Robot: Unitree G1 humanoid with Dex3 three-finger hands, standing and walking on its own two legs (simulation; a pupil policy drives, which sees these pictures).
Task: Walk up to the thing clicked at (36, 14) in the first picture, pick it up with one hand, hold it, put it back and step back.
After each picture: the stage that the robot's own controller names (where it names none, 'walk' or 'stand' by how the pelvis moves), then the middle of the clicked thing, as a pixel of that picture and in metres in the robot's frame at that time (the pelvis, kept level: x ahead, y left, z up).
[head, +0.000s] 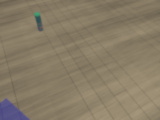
stand; (39, 22) +1.77 +0.59 -0.66
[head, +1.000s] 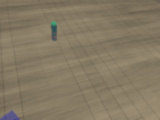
walk; (54, 31) +1.67 +0.30 -0.63
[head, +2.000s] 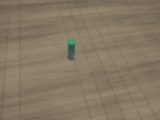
walk; (71, 50) +1.10 +0.10 -0.64
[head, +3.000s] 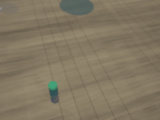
walk; (54, 92) +0.68 +0.20 -0.64
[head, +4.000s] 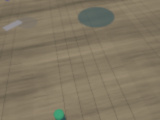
walk; out of the picture +0.47 +0.23 -0.63
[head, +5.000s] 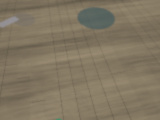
stand; out of the picture +0.39 +0.18 -0.65
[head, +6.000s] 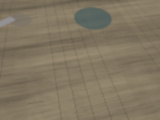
stand; out of the picture +0.38 +0.19 -0.66
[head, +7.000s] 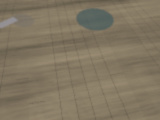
stand; out of the picture +0.39 +0.18 -0.66
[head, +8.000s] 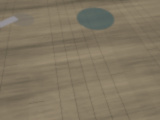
stand; out of the picture +0.38 +0.18 -0.66
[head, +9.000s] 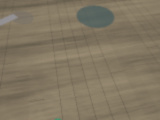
go down; out of the picture +0.39 +0.18 -0.66
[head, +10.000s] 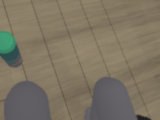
go down; (9, 52) +0.45 +0.25 -0.24
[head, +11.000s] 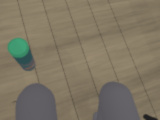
approach; (24, 57) +0.45 +0.24 -0.26
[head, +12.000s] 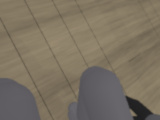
close in; out of the picture +0.43 +0.29 -0.16
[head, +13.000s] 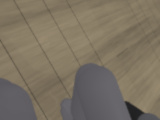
close; out of the picture +0.43 +0.30 -0.16
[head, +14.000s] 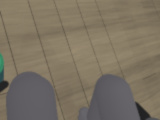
lift; out of the picture +0.31 +0.28 -0.13
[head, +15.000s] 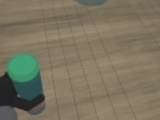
lift; (30, 89) +0.31 +0.18 +0.05
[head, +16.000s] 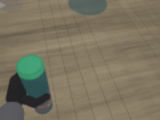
hold; (38, 88) +0.32 +0.16 +0.02
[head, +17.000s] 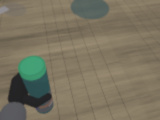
crouch; (39, 89) +0.32 +0.16 +0.03
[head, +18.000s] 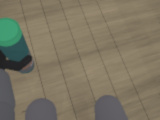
crouch; (17, 51) +0.44 +0.20 -0.05
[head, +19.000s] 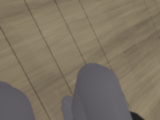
lower; out of the picture +0.43 +0.31 -0.17
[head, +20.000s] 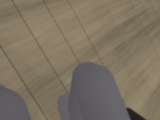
lower; out of the picture +0.44 +0.32 -0.16
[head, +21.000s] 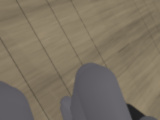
lower; out of the picture +0.43 +0.31 -0.16
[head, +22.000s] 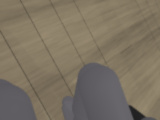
lower; out of the picture +0.42 +0.31 -0.16
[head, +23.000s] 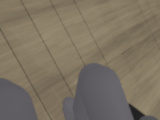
loosen; out of the picture +0.41 +0.30 -0.16
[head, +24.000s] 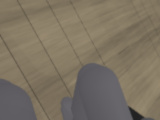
withdraw; out of the picture +0.41 +0.30 -0.16
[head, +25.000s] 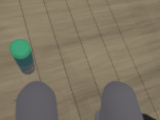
walk; (24, 59) +0.44 +0.25 -0.24
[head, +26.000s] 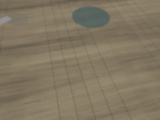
stand; out of the picture +0.37 +0.18 -0.59
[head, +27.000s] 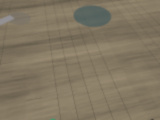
stand; out of the picture +0.39 +0.21 -0.60
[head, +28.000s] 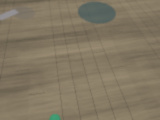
stand; out of the picture +0.40 +0.20 -0.61
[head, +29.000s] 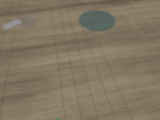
walk; out of the picture +0.41 +0.19 -0.65
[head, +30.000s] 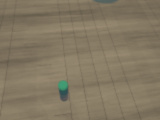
walk; (63, 91) +0.57 +0.14 -0.64
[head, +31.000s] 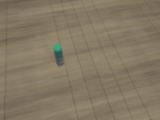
walk; (58, 55) +0.89 +0.25 -0.62
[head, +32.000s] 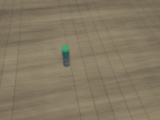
stand; (66, 56) +1.03 +0.17 -0.64
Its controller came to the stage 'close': yes
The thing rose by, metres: 0.68
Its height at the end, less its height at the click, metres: +0.00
